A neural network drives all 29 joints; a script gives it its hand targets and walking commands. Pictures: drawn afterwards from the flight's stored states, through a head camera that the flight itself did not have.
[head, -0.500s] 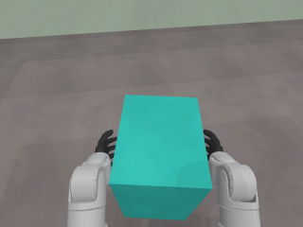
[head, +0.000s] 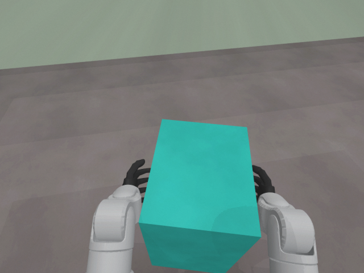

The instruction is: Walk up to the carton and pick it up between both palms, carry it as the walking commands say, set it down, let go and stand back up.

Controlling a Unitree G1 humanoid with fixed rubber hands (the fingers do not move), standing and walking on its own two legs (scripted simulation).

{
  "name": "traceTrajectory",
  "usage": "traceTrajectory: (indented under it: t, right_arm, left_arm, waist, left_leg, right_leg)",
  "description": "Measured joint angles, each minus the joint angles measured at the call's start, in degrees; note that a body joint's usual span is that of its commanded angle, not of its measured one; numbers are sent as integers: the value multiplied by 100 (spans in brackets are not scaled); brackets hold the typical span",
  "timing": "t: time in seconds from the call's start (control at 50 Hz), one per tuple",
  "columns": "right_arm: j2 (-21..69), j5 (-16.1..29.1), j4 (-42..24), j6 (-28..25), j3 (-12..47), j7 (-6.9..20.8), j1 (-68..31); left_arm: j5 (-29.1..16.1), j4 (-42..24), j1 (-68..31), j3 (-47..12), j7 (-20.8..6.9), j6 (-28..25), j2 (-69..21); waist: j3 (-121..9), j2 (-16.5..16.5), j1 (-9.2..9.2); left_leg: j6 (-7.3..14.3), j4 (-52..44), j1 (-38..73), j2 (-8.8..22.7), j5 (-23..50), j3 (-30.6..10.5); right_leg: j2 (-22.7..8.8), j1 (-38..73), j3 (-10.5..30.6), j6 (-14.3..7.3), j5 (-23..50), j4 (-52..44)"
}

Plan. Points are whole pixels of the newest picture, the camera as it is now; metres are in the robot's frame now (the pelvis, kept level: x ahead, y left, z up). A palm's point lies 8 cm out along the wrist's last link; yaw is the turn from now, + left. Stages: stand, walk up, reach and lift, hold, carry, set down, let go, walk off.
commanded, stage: carry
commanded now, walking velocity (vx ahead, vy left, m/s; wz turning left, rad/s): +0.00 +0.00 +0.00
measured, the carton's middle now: (195, 202) +0.30 -0.02 +0.01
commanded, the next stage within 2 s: none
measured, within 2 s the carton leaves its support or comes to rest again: neither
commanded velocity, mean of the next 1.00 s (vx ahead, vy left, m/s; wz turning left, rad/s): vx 0.00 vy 0.00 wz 0.00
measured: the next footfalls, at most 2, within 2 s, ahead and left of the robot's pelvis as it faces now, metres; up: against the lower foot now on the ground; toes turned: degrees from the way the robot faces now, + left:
left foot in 0.12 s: +0.08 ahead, +0.10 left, +0.00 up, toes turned +2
right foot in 0.56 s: +0.16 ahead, -0.07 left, +0.00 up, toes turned +12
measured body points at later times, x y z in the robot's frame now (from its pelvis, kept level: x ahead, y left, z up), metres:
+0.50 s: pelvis +0.09 +0.01 +0.02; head +0.07 +0.01 +0.47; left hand +0.39 +0.14 +0.08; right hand +0.38 -0.14 +0.08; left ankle -0.02 +0.09 -0.70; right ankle +0.06 -0.08 -0.68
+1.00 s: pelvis +0.12 +0.00 +0.02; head +0.13 +0.01 +0.47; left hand +0.42 +0.15 +0.06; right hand +0.43 -0.12 +0.07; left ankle +0.04 +0.10 -0.70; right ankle +0.12 -0.08 -0.70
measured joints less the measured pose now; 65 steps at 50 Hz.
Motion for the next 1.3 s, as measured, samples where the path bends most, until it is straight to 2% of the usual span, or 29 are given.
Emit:
traceTrajectory:
  t: [0.04, 0.06, 0.1, 0.12, 0.14, 0.18, 0.24, 0.32, 0.38, 0.44, 0.46, 0.48, 0.52, 0.54, 0.58, 0.62, 0.66, 0.7, 0.72, 0.76, 0.84, 0.9, 0.96, 1.04, 1.16, 1.22, 1.3]
  right_arm:
    - [-10, 80, 109, -25, -35, -27, 76]
    - [-10, 81, 243, -92, -34, -7, 78]
    - [10, -5, 670, -304, -68, 84, -15]
    - [18, -48, 888, -410, -88, 119, -89]
    - [23, -18, 961, -468, -30, 86, -103]
    - [17, -14, 926, -525, 146, 53, -66]
    - [36, -136, 1040, -653, 158, 123, -202]
    - [60, -178, 938, -843, 121, 133, -337]
    - [40, -191, 810, -952, 158, 122, -234]
    - [53, -321, 1202, -1086, 32, 207, -298]
    - [63, -332, 1303, -1103, 1, 219, -346]
    - [68, -319, 1323, -1118, 11, 210, -367]
    - [64, -323, 1386, -1223, 96, 202, -336]
    - [58, -340, 1433, -1272, 128, 209, -303]
    - [27, -321, 1461, -1331, 121, 215, -153]
    - [-8, -257, 1441, -1361, 37, 210, 66]
    - [-19, -198, 1523, -1425, -36, 191, 158]
    - [-16, -174, 1639, -1516, -51, 171, 136]
    - [-12, -140, 1619, -1527, -16, 140, 128]
    - [-11, -119, 1608, -1558, 99, 122, 133]
    - [15, -210, 1635, -1574, 114, 187, -81]
    - [31, -168, 1397, -1623, 153, 165, -175]
    - [33, -227, 1350, -1698, 157, 181, -187]
    - [48, -304, 1571, -1665, 64, 200, -267]
    - [25, -266, 1720, -1652, 25, 215, -144]
    - [1, -43, 1209, -1430, 102, 58, 12]
    - [9, -62, 1242, -1349, 70, 58, -38]
  left_arm:
    - [59, 137, 1, -39, -12, 23, 0]
    - [95, 221, 19, -27, -29, -12, 3]
    - [193, 515, 4, 58, -87, -183, 0]
    - [216, 668, -20, 120, -93, -283, -4]
    - [179, 630, 47, 165, -71, -328, 12]
    - [66, 422, 289, 181, -47, -426, 58]
    - [5, 409, 364, 208, -11, -620, 67]
    - [-40, 325, 179, 304, 16, -784, 38]
    - [13, 336, 69, 324, -59, -832, 15]
    - [157, 830, -30, 360, -172, -1012, -2]
    - [175, 909, -31, 378, -177, -1047, -1]
    - [162, 889, 0, 387, -170, -1074, 7]
    - [137, 862, 95, 405, -171, -1166, 26]
    - [135, 890, 131, 404, -176, -1206, 32]
    - [145, 1004, 211, 292, -168, -1267, 40]
    - [191, 1229, 184, 129, -157, -1278, 37]
    - [267, 1471, 54, 132, -203, -1283, 12]
    - [308, 1589, 49, 172, -250, -1394, 9]
    - [285, 1509, 122, 167, -243, -1430, 24]
    - [210, 1311, 353, 154, -213, -1507, 64]
    - [135, 1108, 445, 163, -100, -1578, 77]
    - [29, 774, 380, 241, -43, -1568, 68]
    - [42, 773, 236, 309, -80, -1571, 46]
    - [72, 1096, 87, 405, -126, -1565, 21]
    - [124, 1306, 181, 298, -124, -1561, 38]
    - [-53, 898, 282, 198, -34, -1375, 55]
    - [3, 933, 199, 228, -51, -1272, 40]
  waist:
    - [46, -69, 42]
    - [45, -85, 64]
    - [23, -139, 110]
    - [27, -201, 155]
    - [47, -358, 241]
    - [1, -542, 339]
    - [-107, -444, 395]
    - [-151, -333, 433]
    - [-333, -449, 386]
    - [-576, -451, 249]
    - [-590, -393, 191]
    - [-562, -338, 154]
    - [-455, -354, 139]
    - [-399, -368, 121]
    - [-334, -221, 16]
    - [-323, -22, -51]
    - [-249, -118, 9]
    - [-157, -185, 32]
    - [-103, -244, 57]
    - [-70, -447, 137]
    - [-58, -437, 227]
    - [1, -401, 275]
    - [-87, -392, 319]
    - [-232, -430, 308]
    - [-248, -259, 219]
    - [-152, -216, 190]
    - [-178, -274, 193]
  left_leg:
    - [23, 582, -452, -197, -134, -218]
    - [50, 454, -611, -227, -190, -240]
    - [100, -492, -769, -244, -57, -202]
    - [144, -1041, -742, -259, 401, -157]
    - [223, -1206, -648, -319, 654, -48]
    - [329, -1434, -506, -411, 680, 89]
    - [366, -1595, -443, -399, 732, 115]
    - [330, -1330, -568, -394, 1065, 187]
    - [317, -1729, -334, -500, 1071, 223]
    - [429, -2271, -19, -538, 897, 186]
    - [449, -2328, 72, -516, 765, 172]
    - [426, -2324, 155, -487, 616, 187]
    - [410, -2178, 305, -503, 464, 322]
    - [405, -2106, 387, -521, 385, 370]
    - [373, -1806, 428, -456, 179, 290]
    - [253, -1049, 86, -303, 313, 87]
    - [154, -613, -222, -332, 107, -16]
    - [185, -1136, -316, -309, 188, -83]
    - [217, -1357, -277, -317, 560, -55]
    - [277, -1584, -153, -414, 624, 69]
    - [308, -1777, -178, -420, 719, 92]
    - [308, -1647, -304, -412, 813, 105]
    - [324, -1789, -249, -433, 762, 115]
    - [359, -1931, -145, -507, 683, 145]
    - [375, -1998, 28, -507, 716, 159]
    - [379, -1972, 13, -506, 737, 147]
    - [375, -1973, -40, -510, 799, 160]
  right_leg:
    - [-37, 109, -44, -56, -218, 88]
    - [-27, 171, -64, -50, -262, 43]
    - [-19, 265, -99, -21, -280, -70]
    - [-32, 289, -90, -3, -303, -65]
    - [-86, 304, 11, 24, -345, -30]
    - [-147, 357, 156, 98, -373, -129]
    - [-99, 497, 186, 132, -269, -468]
    - [-116, 542, 237, 133, -98, -544]
    - [-213, 513, 269, 108, -77, -444]
    - [-270, 303, 248, 238, 72, 30]
    - [-245, 224, 292, 306, -70, 265]
    - [-199, 147, 375, 358, -549, 433]
    - [-191, 50, 539, 409, -1032, 377]
    - [-209, 65, 547, 417, -889, 111]
    - [-184, 203, 425, 280, 91, -155]
    - [-119, 299, 208, 153, -66, -115]
    - [-163, 325, 164, 95, -276, 1]
    - [-164, 372, 124, 107, -339, -7]
    - [-176, 386, 144, 125, -348, -11]
    - [-244, 415, 273, 171, -325, -92]
    - [-220, 456, 291, 203, -139, -435]
    - [-220, 405, 294, 190, -72, -454]
    - [-235, 367, 305, 189, -71, -430]
    - [-300, 362, 348, 245, -181, -348]
    - [-291, 555, 359, 272, -132, -463]
    - [-294, 563, 344, 267, -98, -472]
    - [-298, 512, 352, 243, -21, -489]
